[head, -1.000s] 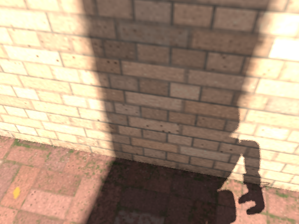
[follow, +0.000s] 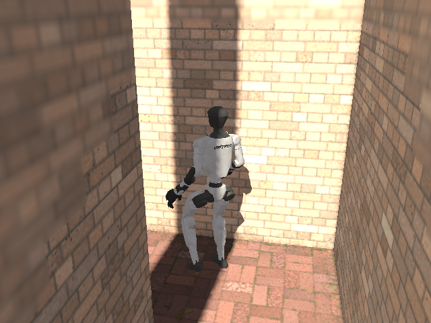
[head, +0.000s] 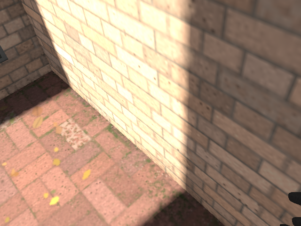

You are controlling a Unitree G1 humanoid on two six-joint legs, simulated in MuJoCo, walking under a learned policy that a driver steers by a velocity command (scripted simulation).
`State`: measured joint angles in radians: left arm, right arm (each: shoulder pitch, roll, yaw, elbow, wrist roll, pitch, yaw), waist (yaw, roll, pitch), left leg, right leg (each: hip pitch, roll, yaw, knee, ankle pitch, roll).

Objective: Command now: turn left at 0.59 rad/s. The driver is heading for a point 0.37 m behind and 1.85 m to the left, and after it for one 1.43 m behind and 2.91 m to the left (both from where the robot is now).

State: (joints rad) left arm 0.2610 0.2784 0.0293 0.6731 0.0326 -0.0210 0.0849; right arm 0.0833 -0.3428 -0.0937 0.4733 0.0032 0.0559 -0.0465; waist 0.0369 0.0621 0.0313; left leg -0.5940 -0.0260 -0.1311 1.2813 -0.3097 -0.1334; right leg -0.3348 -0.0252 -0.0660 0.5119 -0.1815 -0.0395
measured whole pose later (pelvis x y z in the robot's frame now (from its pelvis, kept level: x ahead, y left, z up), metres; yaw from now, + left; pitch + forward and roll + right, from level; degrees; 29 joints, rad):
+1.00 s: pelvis +0.03 +0.17 +0.00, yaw +35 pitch +1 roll +0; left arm 0.43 0.32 0.05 0.80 -0.01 -0.07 0.02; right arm 0.20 -0.30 -0.04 0.57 0.02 0.00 0.05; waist 0.09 0.01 0.00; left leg -0.62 0.07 -0.02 0.80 -0.14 -0.02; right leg 0.06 -0.16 -0.14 0.31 -0.36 0.10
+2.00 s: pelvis +0.42 +0.56 +0.01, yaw +56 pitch +1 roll -3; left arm 0.29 0.28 0.07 0.85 0.00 -0.10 -0.01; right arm 0.14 -0.29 -0.07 0.67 0.02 -0.01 0.01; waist 0.08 0.04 0.05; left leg -0.68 0.11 -0.04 0.75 0.02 0.02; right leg 0.02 0.03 -0.22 0.23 -0.26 -0.02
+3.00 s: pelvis +0.58 +1.03 +0.01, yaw +91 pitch -1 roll +0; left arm 0.39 0.34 0.05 0.85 0.00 -0.03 0.11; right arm 0.11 -0.32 -0.03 0.52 -0.01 0.09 0.07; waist 0.04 0.06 0.08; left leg -0.64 0.04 -0.10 0.91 -0.10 -0.07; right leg -0.07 -0.14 -0.14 0.37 -0.26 0.07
